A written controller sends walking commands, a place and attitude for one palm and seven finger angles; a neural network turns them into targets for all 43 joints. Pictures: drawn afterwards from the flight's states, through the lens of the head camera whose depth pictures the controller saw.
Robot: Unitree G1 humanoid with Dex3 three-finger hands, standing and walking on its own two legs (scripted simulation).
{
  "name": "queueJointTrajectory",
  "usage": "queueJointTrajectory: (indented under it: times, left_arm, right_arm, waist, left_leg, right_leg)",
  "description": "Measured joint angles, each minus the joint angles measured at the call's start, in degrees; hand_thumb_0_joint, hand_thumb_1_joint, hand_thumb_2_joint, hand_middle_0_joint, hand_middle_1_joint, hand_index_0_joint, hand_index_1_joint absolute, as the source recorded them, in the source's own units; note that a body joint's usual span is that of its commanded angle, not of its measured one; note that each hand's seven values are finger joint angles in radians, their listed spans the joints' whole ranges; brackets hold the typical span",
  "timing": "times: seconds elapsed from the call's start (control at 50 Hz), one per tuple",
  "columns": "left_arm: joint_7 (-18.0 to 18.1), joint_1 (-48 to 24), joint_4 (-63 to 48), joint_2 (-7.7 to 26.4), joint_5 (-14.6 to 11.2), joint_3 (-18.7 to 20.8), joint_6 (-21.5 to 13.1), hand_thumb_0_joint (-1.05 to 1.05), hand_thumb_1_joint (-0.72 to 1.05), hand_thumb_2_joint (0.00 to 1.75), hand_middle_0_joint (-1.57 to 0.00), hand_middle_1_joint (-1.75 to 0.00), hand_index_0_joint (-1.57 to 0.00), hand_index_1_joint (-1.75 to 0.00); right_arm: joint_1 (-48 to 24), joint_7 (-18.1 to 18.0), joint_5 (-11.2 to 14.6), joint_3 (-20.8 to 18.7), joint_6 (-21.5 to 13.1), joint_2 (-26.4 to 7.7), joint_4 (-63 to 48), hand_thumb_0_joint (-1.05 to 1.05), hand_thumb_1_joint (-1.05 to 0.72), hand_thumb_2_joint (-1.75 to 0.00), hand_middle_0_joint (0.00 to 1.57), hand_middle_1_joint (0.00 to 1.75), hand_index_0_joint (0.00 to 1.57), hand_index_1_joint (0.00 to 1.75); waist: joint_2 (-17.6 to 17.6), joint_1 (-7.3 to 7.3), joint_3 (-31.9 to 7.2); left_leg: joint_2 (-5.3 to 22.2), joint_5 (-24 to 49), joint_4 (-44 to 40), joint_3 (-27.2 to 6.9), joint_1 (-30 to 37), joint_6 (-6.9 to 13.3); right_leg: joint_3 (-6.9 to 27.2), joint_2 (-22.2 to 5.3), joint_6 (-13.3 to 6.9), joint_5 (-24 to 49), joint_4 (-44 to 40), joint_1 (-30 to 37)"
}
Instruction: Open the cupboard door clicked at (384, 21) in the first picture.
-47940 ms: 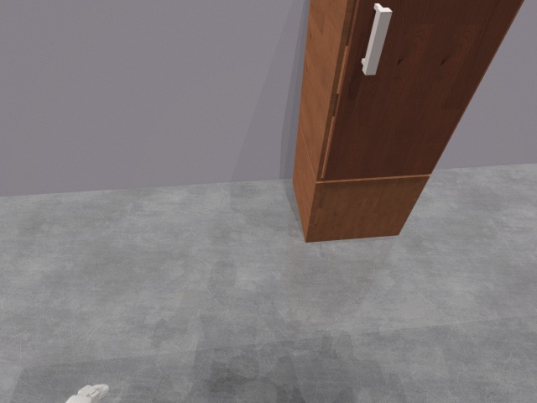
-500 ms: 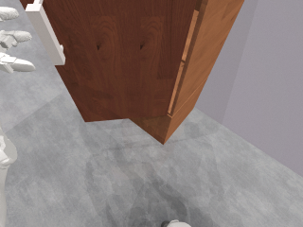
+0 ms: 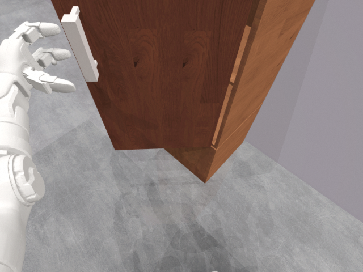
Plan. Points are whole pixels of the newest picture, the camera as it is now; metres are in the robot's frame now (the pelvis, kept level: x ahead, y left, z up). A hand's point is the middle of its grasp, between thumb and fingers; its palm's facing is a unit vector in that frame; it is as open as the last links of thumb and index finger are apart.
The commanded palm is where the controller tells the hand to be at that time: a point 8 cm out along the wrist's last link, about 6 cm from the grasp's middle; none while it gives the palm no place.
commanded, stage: move the hooked fingers beside the handle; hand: left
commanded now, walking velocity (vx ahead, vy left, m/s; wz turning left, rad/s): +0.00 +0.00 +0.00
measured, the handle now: (84, 45) +0.57 +0.18 +0.17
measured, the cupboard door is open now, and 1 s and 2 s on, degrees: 46 46 46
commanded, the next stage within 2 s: slide the fingers in behind the handle in 0.32 s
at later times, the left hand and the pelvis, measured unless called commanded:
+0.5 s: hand (45, 63) +0.51 +0.25 +0.17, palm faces -0.02 -1.00 -0.02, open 14.0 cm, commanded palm +0.49 +0.29 +0.16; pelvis -0.01 +0.00 +0.00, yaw -1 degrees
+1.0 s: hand (65, 62) +0.51 +0.21 +0.17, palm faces -0.03 -1.00 +0.00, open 14.0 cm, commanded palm +0.49 +0.25 +0.16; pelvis +0.01 +0.00 +0.00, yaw -1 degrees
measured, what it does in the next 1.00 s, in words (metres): stands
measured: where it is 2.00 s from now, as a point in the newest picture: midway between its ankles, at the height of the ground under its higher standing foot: outside the picture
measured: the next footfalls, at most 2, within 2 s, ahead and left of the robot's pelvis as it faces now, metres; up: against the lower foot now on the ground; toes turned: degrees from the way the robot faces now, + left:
none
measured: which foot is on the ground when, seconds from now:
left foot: down 0.00-1.00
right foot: down 0.00-1.00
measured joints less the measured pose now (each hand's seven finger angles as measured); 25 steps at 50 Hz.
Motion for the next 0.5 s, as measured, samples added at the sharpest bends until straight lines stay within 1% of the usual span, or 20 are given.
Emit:
queueJointTrajectory:
  times: [0.14, 0.26, 0.34, 0.44, 0.5]
  left_arm:
    - [-1.42, -1.52, 2.96, 4.0, 0.63, 1.24, -0.68, -0.01, -0.5, 0.3, -0.3, -1.2, -0.3, -1.2]
    - [-3.62, -2.64, 3.85, 6.74, -0.02, 1.5, -0.78, -0.01, -0.5, 0.3, -0.3, -1.2, -0.3, -1.2]
    - [-4.66, -2.63, 3.92, 7.53, -0.51, 1.8, -0.48, -0.01, -0.5, 0.3, -0.3, -1.2, -0.3, -1.2]
    - [-4.72, -2.68, 4.23, 8.75, 0.27, 2.21, 0.04, -0.01, -0.5, 0.3, -0.3, -1.2, -0.3, -1.2]
    - [-4.41, -2.42, 2.93, 7.96, -0.08, 1.28, -0.48, -0.01, -0.5, 0.3, -0.3, -1.2, -0.3, -1.2]
  right_arm:
    - [1.61, -0.7, 0.33, 0.46, 0.28, -0.64, 0.28, 0.0, -0.91, -0.89, 0.2, 0.3, 0.21, 0.3]
    - [3.95, -1.15, 0.49, 0.21, 0.74, -1.33, 1.77, 0.0, -0.91, -0.89, 0.2, 0.3, 0.21, 0.3]
    - [5.3, -1.24, 0.41, -0.04, 1.05, -1.76, 2.26, 0.0, -0.91, -0.89, 0.2, 0.3, 0.2, 0.3]
    - [5.86, -1.36, 0.25, -0.16, 1.21, -1.96, 1.88, 0.0, -0.91, -0.89, 0.2, 0.3, 0.2, 0.3]
    - [6.08, -1.27, 0.05, -0.39, 1.05, -1.67, 1.85, 0.0, -0.91, -0.89, 0.2, 0.3, 0.2, 0.3]
  waist:
    - [-0.08, -1.02, 1.16]
    - [-0.31, -1.73, 1.46]
    - [-0.42, -2.02, 1.29]
    - [-0.5, -2.71, 1.36]
    - [-0.53, -2.53, 1.38]
  left_leg:
    - [0.35, 0.39, 0.38, -0.11, -1.16, -0.28]
    - [0.62, 0.65, 0.52, -0.3, -2.27, -0.41]
    - [0.71, 0.71, 0.45, -0.16, -2.62, -0.35]
    - [0.73, 0.63, 0.77, -0.01, -3.46, -0.17]
    - [0.6, 0.56, 0.88, 0.01, -3.76, -0.04]
  right_leg:
    - [-0.08, 0.34, -0.37, 0.33, 0.44, -1.2]
    - [-0.25, 0.61, -0.53, 0.8, 0.14, -2.09]
    - [-0.1, 0.72, -0.48, 1.06, -0.17, -2.4]
    - [0.08, 0.75, -0.31, 1.28, -0.25, -3.11]
    - [0.11, 0.62, -0.17, 1.29, -0.29, -3.33]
